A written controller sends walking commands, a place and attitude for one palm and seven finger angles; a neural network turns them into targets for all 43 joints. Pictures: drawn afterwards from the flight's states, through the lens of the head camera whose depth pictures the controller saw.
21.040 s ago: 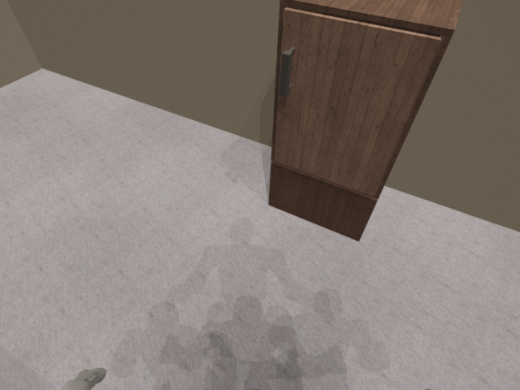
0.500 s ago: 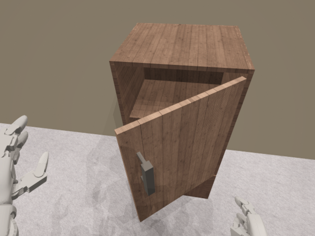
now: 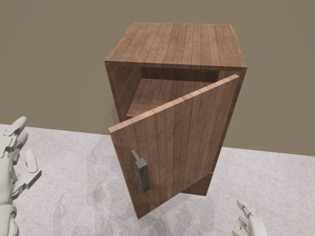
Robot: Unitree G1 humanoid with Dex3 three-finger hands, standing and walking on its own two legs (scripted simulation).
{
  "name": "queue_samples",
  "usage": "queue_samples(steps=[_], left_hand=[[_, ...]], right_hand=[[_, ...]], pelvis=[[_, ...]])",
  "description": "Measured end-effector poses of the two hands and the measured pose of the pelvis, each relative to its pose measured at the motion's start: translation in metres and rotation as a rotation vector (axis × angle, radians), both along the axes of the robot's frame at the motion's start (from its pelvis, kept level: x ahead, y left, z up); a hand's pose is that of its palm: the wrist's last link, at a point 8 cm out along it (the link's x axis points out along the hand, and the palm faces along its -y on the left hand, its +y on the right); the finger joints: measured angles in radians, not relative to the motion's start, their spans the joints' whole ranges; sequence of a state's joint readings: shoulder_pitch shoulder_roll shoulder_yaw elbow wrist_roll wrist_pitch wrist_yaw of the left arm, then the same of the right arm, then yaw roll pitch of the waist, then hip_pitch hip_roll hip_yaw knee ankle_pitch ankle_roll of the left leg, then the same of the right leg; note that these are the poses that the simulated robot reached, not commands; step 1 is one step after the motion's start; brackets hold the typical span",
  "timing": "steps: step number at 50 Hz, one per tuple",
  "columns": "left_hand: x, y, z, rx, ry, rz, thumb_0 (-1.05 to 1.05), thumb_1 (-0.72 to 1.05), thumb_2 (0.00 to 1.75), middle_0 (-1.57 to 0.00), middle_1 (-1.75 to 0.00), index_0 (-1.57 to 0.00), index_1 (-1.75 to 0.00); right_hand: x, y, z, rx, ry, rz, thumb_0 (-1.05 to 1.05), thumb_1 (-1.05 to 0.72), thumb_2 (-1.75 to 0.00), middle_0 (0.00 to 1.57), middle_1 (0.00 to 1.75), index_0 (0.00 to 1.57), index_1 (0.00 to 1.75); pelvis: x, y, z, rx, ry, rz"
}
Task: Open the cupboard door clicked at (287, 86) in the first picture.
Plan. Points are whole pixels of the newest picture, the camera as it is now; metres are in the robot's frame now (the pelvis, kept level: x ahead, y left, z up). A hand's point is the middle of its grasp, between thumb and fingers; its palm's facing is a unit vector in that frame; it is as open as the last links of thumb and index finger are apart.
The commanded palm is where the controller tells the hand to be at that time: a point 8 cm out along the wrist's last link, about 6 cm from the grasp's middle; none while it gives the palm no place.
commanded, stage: step back with the hand held close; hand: left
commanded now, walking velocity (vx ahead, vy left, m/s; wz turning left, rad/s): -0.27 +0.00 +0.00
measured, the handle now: (140, 171) +0.30 +0.10 -0.02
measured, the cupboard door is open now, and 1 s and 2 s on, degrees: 41 41 41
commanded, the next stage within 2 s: stop stepping back and stand still in 1.12 s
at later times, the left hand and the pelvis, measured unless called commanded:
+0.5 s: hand (8, 191) +0.14 +0.30 +0.15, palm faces +0.39 -0.77 -0.50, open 7.4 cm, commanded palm +0.08 +0.33 +0.17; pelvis -0.06 +0.03 -0.01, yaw +0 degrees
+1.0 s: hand out of the picture +0.06 +0.32 +0.17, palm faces +0.50 -0.74 -0.45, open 7.4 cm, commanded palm -0.02 +0.35 +0.17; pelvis -0.14 +0.04 -0.02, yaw +4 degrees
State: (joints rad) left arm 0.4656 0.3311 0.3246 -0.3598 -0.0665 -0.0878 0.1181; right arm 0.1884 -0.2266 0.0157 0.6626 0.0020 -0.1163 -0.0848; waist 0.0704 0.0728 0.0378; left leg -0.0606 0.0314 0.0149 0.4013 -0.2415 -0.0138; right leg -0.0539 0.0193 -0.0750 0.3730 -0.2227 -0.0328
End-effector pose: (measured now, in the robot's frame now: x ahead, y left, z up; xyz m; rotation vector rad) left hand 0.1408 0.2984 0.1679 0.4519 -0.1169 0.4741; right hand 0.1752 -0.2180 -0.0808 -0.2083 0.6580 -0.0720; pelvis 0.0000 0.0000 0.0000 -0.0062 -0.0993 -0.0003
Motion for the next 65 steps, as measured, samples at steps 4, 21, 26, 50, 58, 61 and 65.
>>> queue_samples(steps=[4, 21, 26, 50, 58, 61, 65], left_hand=[[0.001, 0.004, 0.004, 0.029, -0.01, -0.009, 0.01, 0.89, 0.9, -0.21, -0.3, -0.21, -0.3], [-0.027, 0.026, 0.001, 0.118, 0.046, -0.098, 0.01, 0.88, 0.9, -0.21, -0.3, -0.22, -0.3], [-0.046, 0.035, 0.003, 0.135, -0.002, -0.085, 0.01, 0.89, 0.9, -0.21, -0.3, -0.22, -0.3], [-0.127, 0.059, 0.016, 0.195, -0.187, -0.059, 0.01, 0.88, 0.9, -0.21, -0.3, -0.22, -0.3], [-0.157, 0.033, 0.003, 0.122, -0.124, -0.099, 0.01, 0.89, 0.9, -0.2, -0.3, -0.21, -0.3], [-0.164, 0.015, -0.004, 0.127, -0.109, -0.168, 0.01, 0.89, 0.9, -0.2, -0.3, -0.21, -0.3], [-0.169, 0.011, 0.004, 0.155, -0.111, -0.22, 0.01, 0.88, 0.9, -0.21, -0.3, -0.22, -0.3]], right_hand=[[-0.002, 0.0, 0.001, -0.002, 0.011, -0.002, 0.01, -0.9, -0.9, 0.2, 0.3, 0.2, 0.3], [-0.048, 0.002, 0.004, -0.068, 0.092, -0.099, 0.01, -0.9, -0.9, 0.2, 0.3, 0.2, 0.3], [-0.063, 0.015, 0.005, -0.066, 0.064, -0.078, 0.01, -0.9, -0.9, 0.2, 0.3, 0.2, 0.3], [-0.159, 0.036, -0.006, -0.097, 0.113, -0.045, 0.01, -0.9, -0.9, 0.2, 0.3, 0.21, 0.3], [-0.172, 0.041, -0.005, -0.042, 0.076, 0.031, 0.01, -0.9, -0.9, 0.2, 0.3, 0.21, 0.3], [-0.182, 0.032, -0.016, -0.041, 0.076, 0.029, 0.01, -0.9, -0.9, 0.2, 0.3, 0.21, 0.3], [-0.204, 0.021, -0.011, -0.061, 0.108, -0.026, 0.01, -0.9, -0.9, 0.2, 0.3, 0.21, 0.3]], pelvis=[[-0.004, 0.001, 0.0, -0.009, 0.022, 0.011], [-0.043, 0.027, -0.005, -0.008, 0.085, 0.0], [-0.062, 0.032, -0.009, -0.006, 0.078, 0.0], [-0.14, 0.041, -0.018, -0.084, 0.09, 0.06], [-0.174, 0.025, -0.018, -0.046, 0.19, 0.011], [-0.194, 0.02, -0.025, -0.032, 0.177, -0.026], [-0.196, 0.019, -0.02, -0.012, 0.141, -0.031]])
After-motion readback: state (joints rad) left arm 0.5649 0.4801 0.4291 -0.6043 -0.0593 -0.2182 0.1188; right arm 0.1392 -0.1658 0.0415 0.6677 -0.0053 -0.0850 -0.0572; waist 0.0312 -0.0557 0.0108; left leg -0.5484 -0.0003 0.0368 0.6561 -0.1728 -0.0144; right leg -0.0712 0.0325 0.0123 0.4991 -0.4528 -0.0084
